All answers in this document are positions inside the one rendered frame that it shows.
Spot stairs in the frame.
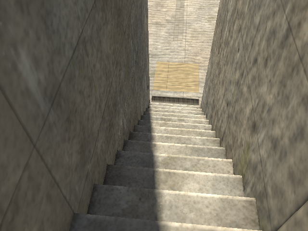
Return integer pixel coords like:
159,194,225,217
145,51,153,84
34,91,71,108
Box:
87,102,260,231

